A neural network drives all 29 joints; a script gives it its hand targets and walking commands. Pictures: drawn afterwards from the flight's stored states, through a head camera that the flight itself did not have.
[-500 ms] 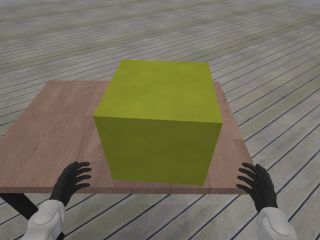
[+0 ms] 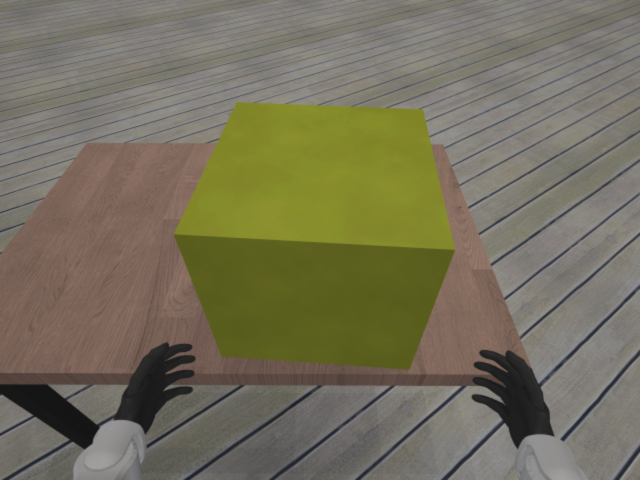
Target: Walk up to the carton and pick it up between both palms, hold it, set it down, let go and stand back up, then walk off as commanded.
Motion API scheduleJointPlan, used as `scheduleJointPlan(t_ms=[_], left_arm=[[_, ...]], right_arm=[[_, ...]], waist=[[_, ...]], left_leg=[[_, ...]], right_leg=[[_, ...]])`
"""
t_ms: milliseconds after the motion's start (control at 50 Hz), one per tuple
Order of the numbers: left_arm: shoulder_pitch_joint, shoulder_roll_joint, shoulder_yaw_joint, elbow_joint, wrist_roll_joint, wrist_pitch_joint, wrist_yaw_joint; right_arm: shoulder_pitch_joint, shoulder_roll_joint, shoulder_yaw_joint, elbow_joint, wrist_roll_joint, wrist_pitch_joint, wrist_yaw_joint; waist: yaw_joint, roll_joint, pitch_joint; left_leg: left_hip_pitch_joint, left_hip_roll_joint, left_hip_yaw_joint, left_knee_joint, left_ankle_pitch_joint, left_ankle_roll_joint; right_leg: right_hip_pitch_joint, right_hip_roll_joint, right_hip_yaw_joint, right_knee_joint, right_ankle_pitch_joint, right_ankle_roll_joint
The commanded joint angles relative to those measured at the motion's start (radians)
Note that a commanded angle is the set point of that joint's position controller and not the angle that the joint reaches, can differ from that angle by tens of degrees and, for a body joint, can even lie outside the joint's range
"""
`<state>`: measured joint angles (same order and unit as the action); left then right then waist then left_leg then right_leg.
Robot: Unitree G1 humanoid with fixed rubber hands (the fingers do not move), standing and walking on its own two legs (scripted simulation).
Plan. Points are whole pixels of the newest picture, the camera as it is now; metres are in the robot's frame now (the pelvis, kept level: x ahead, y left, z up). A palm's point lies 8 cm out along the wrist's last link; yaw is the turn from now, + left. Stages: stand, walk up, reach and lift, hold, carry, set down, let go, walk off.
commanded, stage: set down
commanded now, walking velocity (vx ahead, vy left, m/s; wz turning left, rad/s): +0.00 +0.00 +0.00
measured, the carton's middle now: (321, 233) +0.46 +0.02 +0.05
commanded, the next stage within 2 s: let go in 0.64 s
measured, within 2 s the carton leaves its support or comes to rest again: neither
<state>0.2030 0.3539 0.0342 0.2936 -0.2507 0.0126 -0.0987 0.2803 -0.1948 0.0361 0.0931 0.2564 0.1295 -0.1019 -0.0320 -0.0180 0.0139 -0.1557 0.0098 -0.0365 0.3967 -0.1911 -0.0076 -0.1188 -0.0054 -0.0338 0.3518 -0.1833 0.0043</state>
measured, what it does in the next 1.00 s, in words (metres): stands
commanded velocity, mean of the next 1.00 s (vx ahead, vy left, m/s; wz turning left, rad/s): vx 0.00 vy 0.00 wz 0.00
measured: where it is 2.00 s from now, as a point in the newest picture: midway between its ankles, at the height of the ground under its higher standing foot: outside the picture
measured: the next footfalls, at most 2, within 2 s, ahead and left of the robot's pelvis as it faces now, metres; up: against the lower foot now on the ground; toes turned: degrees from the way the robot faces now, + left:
none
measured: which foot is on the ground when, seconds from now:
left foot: down 0.00-1.00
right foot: down 0.00-1.00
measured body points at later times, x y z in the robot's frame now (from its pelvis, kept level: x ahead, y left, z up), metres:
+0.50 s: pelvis +0.01 +0.00 +0.00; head +0.00 +0.01 +0.45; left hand +0.23 +0.23 -0.03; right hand +0.19 -0.23 -0.04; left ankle +0.02 +0.12 -0.75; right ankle +0.01 -0.12 -0.75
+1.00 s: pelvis +0.02 +0.00 +0.00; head +0.00 +0.01 +0.45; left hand +0.21 +0.23 -0.06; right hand +0.17 -0.23 -0.06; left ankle +0.02 +0.12 -0.75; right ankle +0.01 -0.12 -0.75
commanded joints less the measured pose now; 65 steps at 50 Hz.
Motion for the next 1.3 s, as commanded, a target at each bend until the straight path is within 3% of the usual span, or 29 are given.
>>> scheduleJointPlan(t_ms=[0,80,100,140,180,200,220,260,280,360,500,520,540,600,640,660,760,780,920,940,960,1060,1080,1100,1120,1200,1240,1260,1280], left_arm=[[-0.015,0.098,0.095,-0.089,0.094,-0.013,0.034],[-0.016,0.127,0.102,-0.135,0.087,-0.019,0.045],[-0.009,0.129,0.107,-0.124,0.089,-0.014,0.041],[-0.015,0.110,0.110,-0.102,0.122,-0.017,0.046],[0.021,0.065,0.086,-0.052,0.145,0.014,0.042],[0.029,0.083,0.106,-0.129,0.133,0.012,0.039],[0.053,0.048,0.099,-0.014,0.168,0.030,0.038],[0.053,0.065,0.093,-0.094,0.141,0.025,0.044],[0.028,0.076,0.092,-0.116,0.143,0.025,0.046],[0.034,0.054,0.101,-0.054,0.174,0.043,0.048],[0.001,0.011,0.076,0.006,0.217,0.097,0.054],[-0.001,0.020,0.085,0.012,0.213,0.103,0.052],[0.004,0.005,0.074,0.033,0.226,0.117,0.056],[-0.035,0.004,0.058,0.019,0.218,0.130,0.057],[-0.062,0.007,0.059,0.037,0.239,0.138,0.069],[-0.054,0.025,0.055,0.004,0.214,0.127,0.071],[-0.070,-0.002,0.047,-0.018,0.233,0.124,0.090],[-0.059,-0.012,0.044,0.065,0.248,0.139,0.088],[-0.094,-0.015,0.027,0.045,0.238,0.131,0.092],[-0.074,-0.007,0.043,0.039,0.237,0.124,0.094],[-0.064,-0.034,0.025,0.079,0.251,0.136,0.096],[-0.048,-0.034,0.023,0.093,0.253,0.116,0.092],[-0.070,-0.026,0.019,0.071,0.252,0.115,0.093],[-0.060,-0.037,0.017,0.087,0.256,0.113,0.093],[-0.046,0.178,0.090,0.120,0.316,0.046,0.096],[-0.058,0.169,0.077,0.174,0.306,-0.036,0.091],[-0.060,0.140,0.064,0.193,0.305,-0.040,0.083],[-0.067,0.153,0.067,0.204,0.310,-0.046,0.077],[-0.045,0.167,0.070,0.215,0.294,-0.047,0.079]], right_arm=[[-0.012,-0.082,-0.094,0.005,-0.102,-0.082,0.034],[0.019,-0.035,-0.077,-0.030,-0.131,-0.152,0.028],[0.035,-0.037,-0.078,-0.022,-0.130,-0.161,0.023],[0.021,-0.047,-0.057,0.039,-0.124,-0.173,0.032],[0.041,-0.082,-0.059,0.129,-0.136,-0.177,0.045],[0.030,-0.063,-0.055,0.043,-0.131,-0.190,0.036],[0.049,-0.081,-0.061,0.133,-0.146,-0.187,0.043],[0.068,-0.062,-0.051,0.094,-0.152,-0.211,0.040],[0.067,-0.062,-0.058,0.102,-0.152,-0.220,0.039],[0.040,-0.061,-0.049,0.140,-0.164,-0.237,0.054],[0.004,-0.086,-0.075,0.218,-0.196,-0.235,0.072],[-0.004,-0.080,-0.063,0.188,-0.201,-0.237,0.072],[0.009,-0.082,-0.068,0.257,-0.207,-0.223,0.078],[-0.035,-0.080,-0.088,0.226,-0.216,-0.220,0.086],[-0.076,-0.087,-0.091,0.236,-0.223,-0.218,0.094],[-0.039,-0.053,-0.076,0.180,-0.219,-0.228,0.086],[-0.054,-0.070,-0.081,0.256,-0.212,-0.232,0.106],[-0.074,-0.086,-0.095,0.317,-0.235,-0.225,0.114],[-0.115,-0.076,-0.110,0.302,-0.247,-0.263,0.114],[-0.106,-0.059,-0.091,0.284,-0.238,-0.277,0.116],[-0.097,-0.089,-0.100,0.370,-0.245,-0.274,0.121],[-0.104,-0.089,-0.104,0.378,-0.256,-0.310,0.121],[-0.125,-0.086,-0.107,0.377,-0.257,-0.308,0.121],[-0.127,-0.088,-0.109,0.382,-0.262,-0.315,0.123],[-0.038,-0.375,-0.157,0.465,-0.346,-0.256,0.104],[-0.039,-0.300,-0.123,0.471,-0.330,-0.202,0.098],[-0.094,-0.331,-0.133,0.487,-0.327,-0.200,0.105],[-0.078,-0.324,-0.126,0.496,-0.322,-0.202,0.102],[-0.088,-0.360,-0.141,0.502,-0.317,-0.204,0.105]], waist=[[0.114,0.131,-0.006],[0.121,0.077,-0.026],[0.100,0.056,-0.044],[0.116,0.083,-0.016],[0.097,0.099,-0.001],[0.106,0.080,-0.026],[0.089,0.075,-0.001],[0.108,0.052,-0.040],[0.090,0.079,-0.055],[0.114,0.067,0.004],[0.089,0.067,0.033],[0.092,0.029,0.039],[0.092,0.063,0.064],[0.077,0.025,0.057],[0.103,0.032,0.075],[0.085,0.008,0.047],[0.089,0.054,0.057],[0.087,0.057,0.093],[0.072,0.048,0.046],[0.091,0.039,0.037],[0.093,0.071,0.037],[0.063,0.022,0.039],[0.069,0.059,0.052],[0.063,0.047,0.049],[0.055,0.073,0.032],[0.015,0.039,0.051],[0.046,0.102,0.030],[0.031,0.024,0.019],[0.051,0.058,0.032]], left_leg=[[0.107,0.008,0.088,-0.095,0.126,-0.033],[0.062,-0.004,0.099,-0.090,0.138,-0.020],[0.093,-0.006,0.103,-0.080,0.167,-0.016],[0.091,-0.005,0.100,-0.080,0.177,-0.025],[0.151,-0.006,0.099,-0.073,0.231,-0.035],[0.160,-0.008,0.112,-0.075,0.235,-0.027],[0.183,-0.006,0.103,-0.075,0.244,-0.035],[0.173,-0.007,0.113,-0.073,0.253,-0.029],[0.179,-0.009,0.108,-0.067,0.280,-0.031],[0.165,-0.012,0.111,-0.075,0.251,-0.030],[0.164,-0.011,0.118,-0.096,0.161,-0.034],[0.149,-0.006,0.110,-0.097,0.164,-0.022],[0.148,-0.012,0.110,-0.106,0.146,-0.026],[0.128,-0.012,0.114,-0.110,0.092,-0.017],[0.099,-0.014,0.124,-0.124,0.041,-0.017],[0.101,-0.013,0.125,-0.112,0.059,-0.015],[0.100,-0.008,0.119,-0.117,0.063,-0.016],[0.115,-0.011,0.129,-0.120,0.023,-0.016],[0.108,-0.013,0.120,-0.095,0.053,-0.018],[0.102,-0.012,0.126,-0.088,0.089,-0.012],[0.127,-0.018,0.132,-0.084,0.111,-0.028],[0.141,-0.012,0.119,-0.084,0.096,-0.022],[0.133,-0.014,0.122,-0.084,0.099,-0.028],[0.141,-0.013,0.116,-0.084,0.095,-0.024],[-0.035,0.087,-0.024,0.008,0.169,0.015],[-0.085,0.073,-0.045,-0.018,0.025,0.041],[-0.128,0.054,-0.030,-0.018,-0.018,0.044],[-0.128,0.061,-0.040,-0.022,-0.025,0.044],[-0.129,0.071,-0.054,-0.012,-0.013,0.058]], right_leg=[[-0.006,0.019,0.036,-0.087,-0.081,-0.059],[0.043,0.007,0.041,-0.080,-0.018,-0.037],[0.048,0.006,0.045,-0.078,0.023,-0.028],[0.037,0.012,0.047,-0.070,0.024,-0.037],[-0.003,0.022,0.028,-0.085,0.030,-0.040],[0.021,0.013,0.037,-0.096,0.049,-0.029],[0.009,0.029,0.023,-0.090,0.047,-0.037],[0.036,0.022,0.027,-0.086,0.059,-0.028],[0.033,0.020,0.035,-0.077,0.097,-0.027],[0.008,0.020,0.027,-0.092,0.058,-0.031],[-0.006,0.019,0.009,-0.101,-0.020,-0.031],[0.004,0.019,0.011,-0.090,-0.009,-0.026],[-0.007,0.019,0.013,-0.103,-0.024,-0.033],[0.001,0.014,0.012,-0.103,-0.056,-0.031],[0.003,0.011,0.008,-0.094,-0.112,-0.033],[0.024,0.001,0.015,-0.081,-0.058,-0.022],[-0.011,0.012,0.011,-0.074,-0.059,-0.037],[-0.051,0.012,0.008,-0.086,-0.112,-0.037],[-0.041,0.020,-0.001,-0.069,-0.049,-0.031],[-0.026,0.014,0.007,-0.063,-0.023,-0.027],[-0.042,0.029,-0.007,-0.057,-0.018,-0.035],[-0.057,0.025,-0.010,-0.072,0.006,-0.031],[-0.055,0.020,-0.009,-0.063,0.008,-0.036],[-0.054,0.022,-0.010,-0.066,0.004,-0.035],[-0.064,-0.067,0.074,0.031,0.016,-0.022],[-0.064,-0.081,0.103,0.012,-0.028,-0.037],[-0.015,-0.086,0.104,-0.012,-0.047,-0.031],[-0.001,-0.093,0.102,-0.002,-0.044,-0.029],[-0.014,-0.098,0.118,0.001,-0.023,-0.037]])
